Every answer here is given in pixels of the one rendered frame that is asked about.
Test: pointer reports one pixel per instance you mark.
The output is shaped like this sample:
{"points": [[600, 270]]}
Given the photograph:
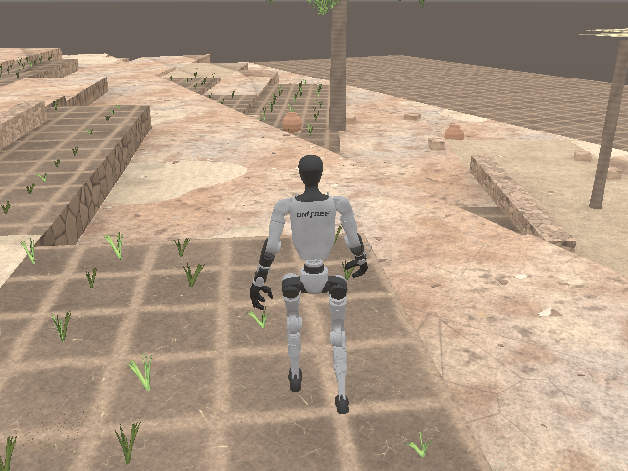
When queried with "right robot shin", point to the right robot shin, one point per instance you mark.
{"points": [[340, 365]]}

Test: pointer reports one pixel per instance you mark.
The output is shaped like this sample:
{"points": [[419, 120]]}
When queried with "left robot upper arm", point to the left robot upper arm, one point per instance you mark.
{"points": [[281, 208]]}

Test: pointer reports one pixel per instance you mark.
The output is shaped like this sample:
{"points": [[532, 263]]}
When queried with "right robot hand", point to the right robot hand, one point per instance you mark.
{"points": [[360, 272]]}

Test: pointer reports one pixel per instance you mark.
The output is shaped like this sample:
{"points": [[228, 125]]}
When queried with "right robot upper arm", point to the right robot upper arm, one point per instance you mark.
{"points": [[343, 206]]}

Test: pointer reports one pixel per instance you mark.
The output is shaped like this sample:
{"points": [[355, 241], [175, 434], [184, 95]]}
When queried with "right robot forearm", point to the right robot forearm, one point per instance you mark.
{"points": [[359, 252]]}

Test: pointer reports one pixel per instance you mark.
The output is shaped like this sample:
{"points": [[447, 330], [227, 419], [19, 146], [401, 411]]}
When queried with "left robot forearm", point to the left robot forearm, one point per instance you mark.
{"points": [[263, 267]]}

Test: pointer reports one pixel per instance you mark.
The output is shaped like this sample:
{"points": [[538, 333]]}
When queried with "humanoid robot torso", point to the humanoid robot torso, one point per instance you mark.
{"points": [[313, 235]]}

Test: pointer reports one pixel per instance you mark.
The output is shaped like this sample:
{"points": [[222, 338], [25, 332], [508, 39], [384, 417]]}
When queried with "left robot hand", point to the left robot hand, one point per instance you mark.
{"points": [[255, 295]]}

